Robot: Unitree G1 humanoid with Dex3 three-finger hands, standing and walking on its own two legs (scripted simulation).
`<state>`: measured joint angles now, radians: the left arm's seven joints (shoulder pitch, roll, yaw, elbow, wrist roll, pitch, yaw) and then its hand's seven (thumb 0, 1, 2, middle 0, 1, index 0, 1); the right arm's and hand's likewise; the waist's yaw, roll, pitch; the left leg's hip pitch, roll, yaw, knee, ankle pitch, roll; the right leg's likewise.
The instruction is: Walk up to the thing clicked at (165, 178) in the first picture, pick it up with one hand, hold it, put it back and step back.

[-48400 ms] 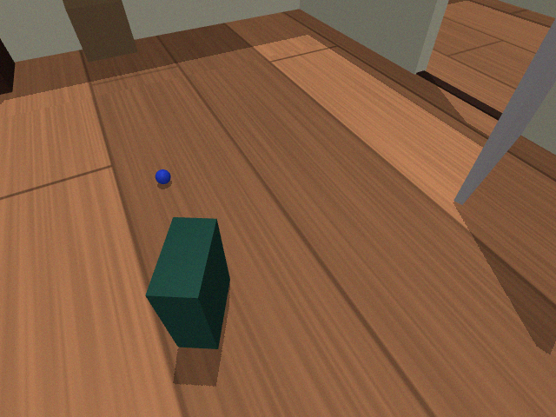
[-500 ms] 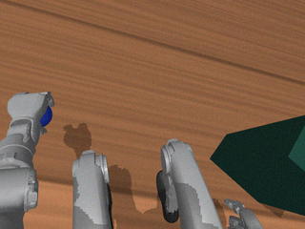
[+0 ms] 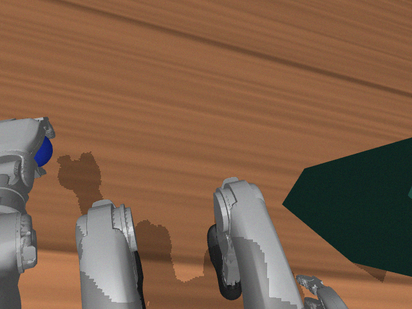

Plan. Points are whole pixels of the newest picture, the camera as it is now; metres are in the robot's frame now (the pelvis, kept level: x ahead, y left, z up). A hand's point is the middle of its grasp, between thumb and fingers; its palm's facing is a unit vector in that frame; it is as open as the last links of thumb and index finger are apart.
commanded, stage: lower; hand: left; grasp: from above
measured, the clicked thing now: (29, 149) +0.45 +0.30 -0.19
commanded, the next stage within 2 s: rest in 0.38 s
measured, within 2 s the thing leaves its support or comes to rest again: neither
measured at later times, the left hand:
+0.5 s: hand (44, 157) +0.44 +0.29 -0.23, palm faces -0.45 -0.09 -0.89, open 9.6 cm
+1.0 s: hand (53, 156) +0.46 +0.29 -0.27, palm faces -0.45 -0.12 -0.89, open 9.6 cm
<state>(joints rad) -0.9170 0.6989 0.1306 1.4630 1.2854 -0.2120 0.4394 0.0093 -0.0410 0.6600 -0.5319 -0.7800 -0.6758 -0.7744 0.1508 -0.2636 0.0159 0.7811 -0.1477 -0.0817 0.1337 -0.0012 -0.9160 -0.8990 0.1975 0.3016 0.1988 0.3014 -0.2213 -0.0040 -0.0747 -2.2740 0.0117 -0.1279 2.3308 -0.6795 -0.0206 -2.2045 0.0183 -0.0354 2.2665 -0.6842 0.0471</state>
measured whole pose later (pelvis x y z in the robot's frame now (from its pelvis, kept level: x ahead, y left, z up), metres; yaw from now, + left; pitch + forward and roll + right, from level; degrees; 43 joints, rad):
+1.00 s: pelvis +0.01 +0.00 -0.06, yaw -5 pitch +30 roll -11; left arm -0.96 0.88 0.22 1.64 1.33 -0.25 0.58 0.00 -0.05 0.64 -0.56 -0.75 -0.70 -0.75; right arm 0.09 -0.30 0.15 0.76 -0.24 -0.15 0.21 0.00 -0.91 -0.89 0.20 0.30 0.20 0.30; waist -0.31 -0.08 0.08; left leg -2.37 0.01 -0.23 2.55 -0.72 -0.04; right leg -2.28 0.05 -0.10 2.42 -0.69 0.06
